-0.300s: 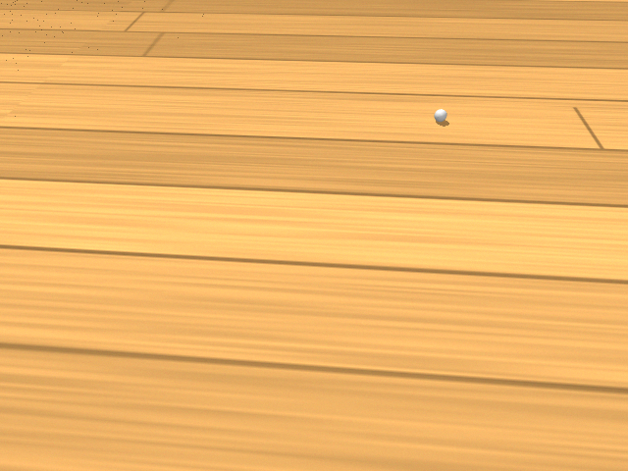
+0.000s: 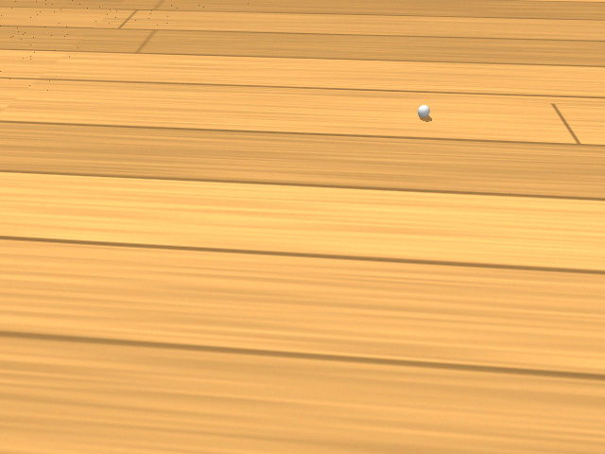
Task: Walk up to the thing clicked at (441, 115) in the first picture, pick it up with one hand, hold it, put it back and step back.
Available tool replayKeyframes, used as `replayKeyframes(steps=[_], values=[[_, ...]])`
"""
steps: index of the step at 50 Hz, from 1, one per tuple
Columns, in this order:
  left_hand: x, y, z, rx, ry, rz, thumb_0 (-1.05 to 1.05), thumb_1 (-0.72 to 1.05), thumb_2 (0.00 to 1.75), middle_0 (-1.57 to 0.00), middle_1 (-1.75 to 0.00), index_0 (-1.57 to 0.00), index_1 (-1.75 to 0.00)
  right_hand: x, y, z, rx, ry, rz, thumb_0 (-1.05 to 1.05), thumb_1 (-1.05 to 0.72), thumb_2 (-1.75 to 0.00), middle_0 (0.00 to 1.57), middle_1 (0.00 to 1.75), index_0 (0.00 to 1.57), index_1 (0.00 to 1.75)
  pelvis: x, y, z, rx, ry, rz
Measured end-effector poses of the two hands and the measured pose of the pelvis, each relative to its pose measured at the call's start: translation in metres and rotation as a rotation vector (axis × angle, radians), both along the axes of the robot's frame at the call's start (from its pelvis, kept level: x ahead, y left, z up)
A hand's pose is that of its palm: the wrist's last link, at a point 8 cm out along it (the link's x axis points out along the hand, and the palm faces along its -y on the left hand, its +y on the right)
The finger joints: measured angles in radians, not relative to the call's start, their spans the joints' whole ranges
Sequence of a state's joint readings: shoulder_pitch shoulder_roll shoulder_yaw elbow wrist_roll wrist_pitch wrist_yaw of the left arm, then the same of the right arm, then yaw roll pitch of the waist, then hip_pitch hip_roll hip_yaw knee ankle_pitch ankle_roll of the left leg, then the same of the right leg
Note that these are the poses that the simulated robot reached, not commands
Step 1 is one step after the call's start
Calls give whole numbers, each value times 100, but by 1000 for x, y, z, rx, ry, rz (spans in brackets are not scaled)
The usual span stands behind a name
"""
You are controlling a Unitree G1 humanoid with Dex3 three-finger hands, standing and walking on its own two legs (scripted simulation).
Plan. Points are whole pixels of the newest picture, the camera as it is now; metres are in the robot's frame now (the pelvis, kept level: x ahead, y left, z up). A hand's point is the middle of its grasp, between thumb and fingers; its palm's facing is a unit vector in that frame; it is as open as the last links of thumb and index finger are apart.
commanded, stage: stand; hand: left
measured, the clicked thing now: (423, 111) +2.03 -0.71 -0.75
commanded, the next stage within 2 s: walk up in 0.82 s
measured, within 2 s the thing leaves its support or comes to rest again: neither
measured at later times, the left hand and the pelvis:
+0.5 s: hand out of the picture +0.07 +0.25 -0.16, palm faces -0.02 -0.94 -0.34, open 7.4 cm; pelvis +0.00 +0.00 +0.00, yaw +0 degrees
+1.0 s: hand out of the picture +0.12 +0.26 -0.14, palm faces -0.12 -0.93 -0.34, open 7.4 cm; pelvis +0.02 -0.02 +0.00, yaw -6 degrees
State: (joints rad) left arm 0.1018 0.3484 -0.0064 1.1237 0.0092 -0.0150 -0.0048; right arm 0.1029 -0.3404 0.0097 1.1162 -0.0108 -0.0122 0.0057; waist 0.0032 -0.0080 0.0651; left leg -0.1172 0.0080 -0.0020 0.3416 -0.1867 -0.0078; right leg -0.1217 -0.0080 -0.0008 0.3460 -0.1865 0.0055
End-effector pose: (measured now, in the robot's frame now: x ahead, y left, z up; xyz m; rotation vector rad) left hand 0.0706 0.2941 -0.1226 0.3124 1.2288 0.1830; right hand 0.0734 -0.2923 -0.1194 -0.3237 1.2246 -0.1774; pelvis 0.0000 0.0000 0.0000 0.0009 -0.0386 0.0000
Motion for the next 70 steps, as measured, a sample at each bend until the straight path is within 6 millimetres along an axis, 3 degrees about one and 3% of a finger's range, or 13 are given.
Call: replayKeyframes(steps=[41,44,47,51,57,60,62,66,70], values=[[-2,4,2,8,6,9,0,90,90,-20,-30,-20,-30,2,0,0,-1,4,3,0,-91,-89,20,30,20,30,4,1,1,1,-1,4],[2,6,4,-13,4,-12,0,90,90,-21,-30,-20,-30,3,-7,4,6,-58,-15,0,-90,-89,21,30,20,30,7,-1,-1,12,14,-40],[20,9,10,-3,21,-67,0,90,90,-21,-30,-20,-30,-2,-27,10,-18,-128,-65,0,-90,-89,21,30,20,30,13,-7,-2,11,24,-80],[63,5,25,15,-38,-116,1,90,90,-20,-30,-20,-30,-15,-64,17,-67,-113,-111,0,-90,-89,21,30,20,30,29,-26,-2,18,15,-112],[135,-28,33,71,-105,-184,1,90,90,-20,-30,-20,-30,-5,-134,4,-105,-119,-186,0,-90,-89,21,30,20,30,72,-71,-19,39,-8,-189],[169,-57,26,102,-151,-198,0,90,90,-20,-30,-20,-30,12,-170,-15,-113,-117,-210,0,-90,-89,21,30,20,30,96,-100,-37,13,-10,-206],[181,-78,21,93,-189,-188,0,90,90,-20,-30,-20,-29,30,-181,-22,-101,-100,-204,1,-91,-90,20,30,20,30,108,-115,-40,3,-8,-210],[185,-117,21,36,-132,-178,0,90,90,-20,-30,-20,-30,78,-182,-10,-38,-136,-180,1,-91,-90,20,30,19,30,138,-130,-22,-3,-14,-243],[194,-137,16,9,-35,-186,0,90,90,-21,-30,-20,-30,124,-182,7,2,-190,-165,1,-91,-89,20,30,20,30,173,-145,-9,-11,-14,-282]])
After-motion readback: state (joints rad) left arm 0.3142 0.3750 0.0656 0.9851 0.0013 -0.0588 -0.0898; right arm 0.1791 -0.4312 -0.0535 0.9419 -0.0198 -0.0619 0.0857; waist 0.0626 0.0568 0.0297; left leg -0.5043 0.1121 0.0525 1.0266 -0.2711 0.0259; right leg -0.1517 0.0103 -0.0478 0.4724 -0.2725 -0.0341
